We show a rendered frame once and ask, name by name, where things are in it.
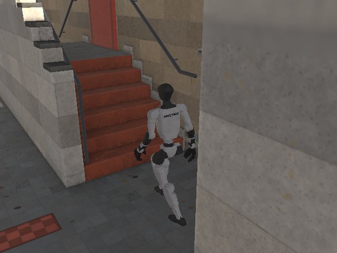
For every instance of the right robot forearm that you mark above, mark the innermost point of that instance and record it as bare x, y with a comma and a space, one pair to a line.
191, 138

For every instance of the robot left upper arm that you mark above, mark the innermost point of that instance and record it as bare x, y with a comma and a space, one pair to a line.
152, 115

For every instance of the robot right upper arm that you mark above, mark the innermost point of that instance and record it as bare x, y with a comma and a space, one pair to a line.
185, 116

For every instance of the left robot hand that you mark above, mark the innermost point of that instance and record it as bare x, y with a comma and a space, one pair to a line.
137, 154

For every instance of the right robot hand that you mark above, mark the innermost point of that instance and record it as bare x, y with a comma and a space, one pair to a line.
188, 152

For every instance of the left robot forearm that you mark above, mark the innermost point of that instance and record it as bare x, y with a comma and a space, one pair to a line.
144, 143

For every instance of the humanoid robot torso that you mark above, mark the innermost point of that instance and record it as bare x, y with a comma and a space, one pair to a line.
168, 126

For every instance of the robot left thigh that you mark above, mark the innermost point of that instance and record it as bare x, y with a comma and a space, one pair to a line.
157, 160

